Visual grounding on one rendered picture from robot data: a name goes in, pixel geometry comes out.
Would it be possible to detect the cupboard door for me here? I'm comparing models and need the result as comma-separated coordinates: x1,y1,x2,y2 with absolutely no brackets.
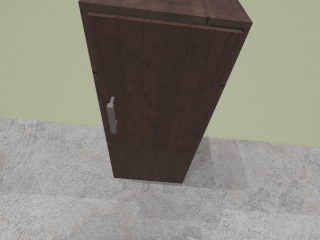
86,12,243,153

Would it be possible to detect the handle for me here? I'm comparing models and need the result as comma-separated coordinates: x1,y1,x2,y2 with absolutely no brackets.
106,96,117,134

